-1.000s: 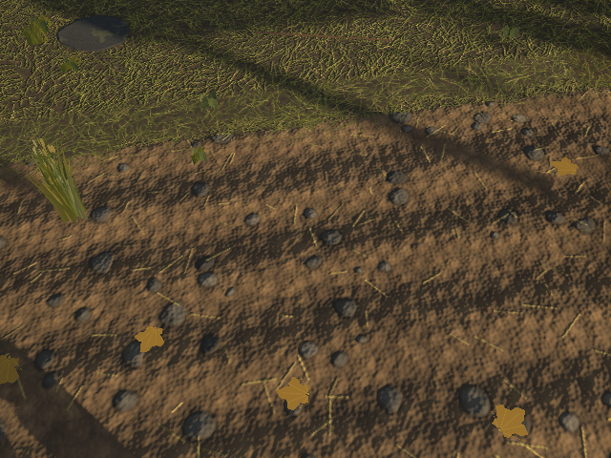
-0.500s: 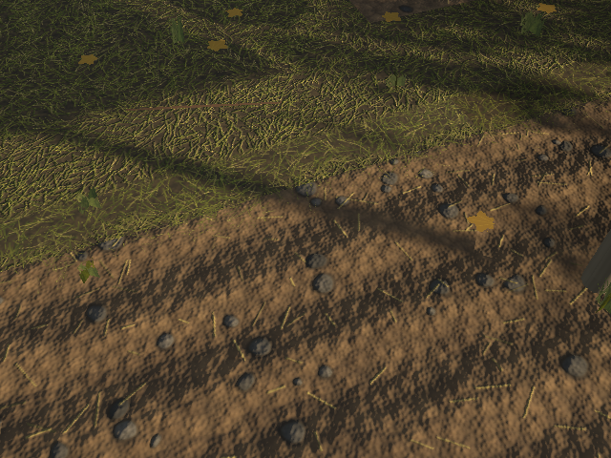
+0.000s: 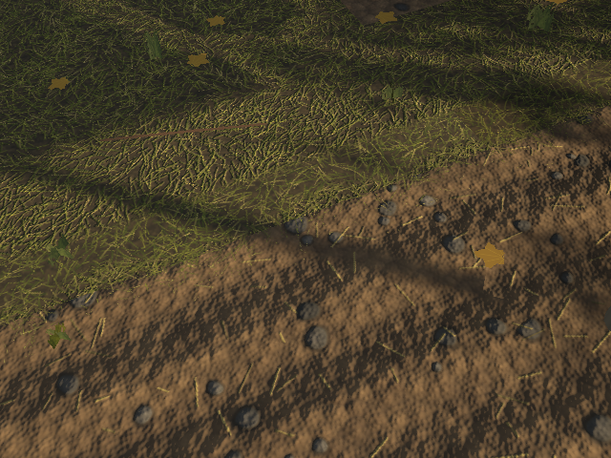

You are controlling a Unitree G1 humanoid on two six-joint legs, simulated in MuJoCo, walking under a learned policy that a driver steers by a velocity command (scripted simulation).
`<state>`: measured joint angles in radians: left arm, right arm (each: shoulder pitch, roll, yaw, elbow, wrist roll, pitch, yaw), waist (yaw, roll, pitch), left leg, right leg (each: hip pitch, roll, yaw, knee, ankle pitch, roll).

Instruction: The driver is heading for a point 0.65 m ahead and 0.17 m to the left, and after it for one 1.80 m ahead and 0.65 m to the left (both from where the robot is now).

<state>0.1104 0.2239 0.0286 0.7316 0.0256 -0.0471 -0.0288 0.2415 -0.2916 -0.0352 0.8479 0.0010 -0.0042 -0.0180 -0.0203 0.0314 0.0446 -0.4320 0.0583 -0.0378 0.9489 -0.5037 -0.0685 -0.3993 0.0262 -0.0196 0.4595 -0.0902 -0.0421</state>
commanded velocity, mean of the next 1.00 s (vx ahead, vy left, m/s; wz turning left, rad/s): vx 0.33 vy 0.00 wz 0.16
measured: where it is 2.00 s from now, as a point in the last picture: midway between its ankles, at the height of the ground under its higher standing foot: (260, 376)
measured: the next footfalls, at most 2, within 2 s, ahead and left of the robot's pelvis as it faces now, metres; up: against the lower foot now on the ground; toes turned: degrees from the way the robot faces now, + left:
left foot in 0.14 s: +0.09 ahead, +0.15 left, +0.00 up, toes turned +0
left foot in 0.86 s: +0.45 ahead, +0.16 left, +0.00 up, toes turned +11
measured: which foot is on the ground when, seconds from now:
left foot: up 0.00-0.12, down 0.14-0.40, up 0.42-0.84, down 0.86-1.00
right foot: down 0.00-0.88, up 0.90-1.00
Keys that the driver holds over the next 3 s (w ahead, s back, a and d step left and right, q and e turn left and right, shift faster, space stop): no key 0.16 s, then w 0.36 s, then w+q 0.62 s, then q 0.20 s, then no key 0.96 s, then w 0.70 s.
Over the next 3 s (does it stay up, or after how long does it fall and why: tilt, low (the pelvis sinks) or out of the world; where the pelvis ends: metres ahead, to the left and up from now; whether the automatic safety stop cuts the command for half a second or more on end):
stays up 0.85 0.27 -0.01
